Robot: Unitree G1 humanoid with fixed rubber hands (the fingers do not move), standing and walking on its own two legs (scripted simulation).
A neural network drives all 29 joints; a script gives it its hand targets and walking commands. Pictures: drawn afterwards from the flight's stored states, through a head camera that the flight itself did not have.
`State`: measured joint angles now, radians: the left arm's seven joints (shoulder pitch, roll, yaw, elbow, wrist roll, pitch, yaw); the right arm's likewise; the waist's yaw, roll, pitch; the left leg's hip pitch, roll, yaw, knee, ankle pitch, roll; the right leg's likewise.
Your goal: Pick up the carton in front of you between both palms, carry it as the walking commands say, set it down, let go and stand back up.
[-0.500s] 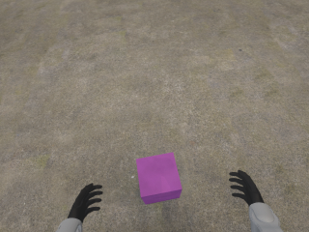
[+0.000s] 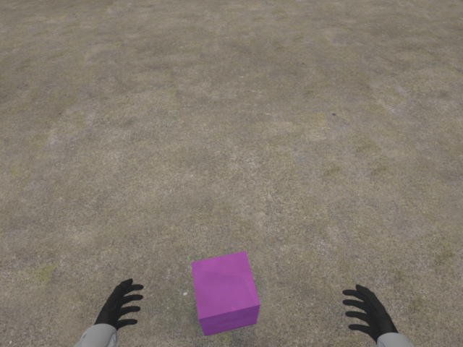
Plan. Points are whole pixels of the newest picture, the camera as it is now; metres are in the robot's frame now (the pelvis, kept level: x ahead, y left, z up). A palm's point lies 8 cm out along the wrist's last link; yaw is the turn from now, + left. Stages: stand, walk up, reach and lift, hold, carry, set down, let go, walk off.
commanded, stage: let go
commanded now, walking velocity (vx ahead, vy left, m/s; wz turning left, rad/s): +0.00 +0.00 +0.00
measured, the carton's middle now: (225, 294) +0.41 +0.06 -0.65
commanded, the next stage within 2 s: stand in 0.06 s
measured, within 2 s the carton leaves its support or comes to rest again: neither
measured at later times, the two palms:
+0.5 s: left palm out of the picture +0.12 +0.29 -0.12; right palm out of the picture +0.13 -0.23 -0.11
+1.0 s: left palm out of the picture +0.03 +0.29 -0.15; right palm out of the picture +0.08 -0.21 -0.13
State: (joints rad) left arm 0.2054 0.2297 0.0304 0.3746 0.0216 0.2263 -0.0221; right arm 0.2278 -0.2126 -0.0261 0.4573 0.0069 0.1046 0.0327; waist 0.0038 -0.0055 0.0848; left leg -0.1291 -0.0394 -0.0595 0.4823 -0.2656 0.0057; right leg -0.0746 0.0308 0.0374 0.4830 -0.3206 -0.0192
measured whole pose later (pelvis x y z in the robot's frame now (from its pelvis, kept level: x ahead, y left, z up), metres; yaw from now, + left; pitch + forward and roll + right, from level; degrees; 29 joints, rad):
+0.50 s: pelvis +0.05 +0.02 -0.01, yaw +2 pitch +4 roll +0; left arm 0.33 0.28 0.00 0.73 0.02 -0.04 0.04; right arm 0.35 -0.23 0.00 0.76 -0.02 -0.05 -0.02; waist 0.01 -0.04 -0.09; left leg -0.29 -0.08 -0.07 0.59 -0.37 0.05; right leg -0.20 -0.01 0.01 0.55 -0.41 0.01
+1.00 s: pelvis +0.05 +0.03 -0.01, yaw +4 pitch +1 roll -1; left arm 0.38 0.26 -0.02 0.95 0.01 0.01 0.05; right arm 0.36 -0.21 0.02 0.92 -0.01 0.00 -0.03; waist 0.01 -0.03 -0.04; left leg -0.23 -0.10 -0.10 0.58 -0.36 0.07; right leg -0.12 -0.03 -0.02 0.50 -0.40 0.03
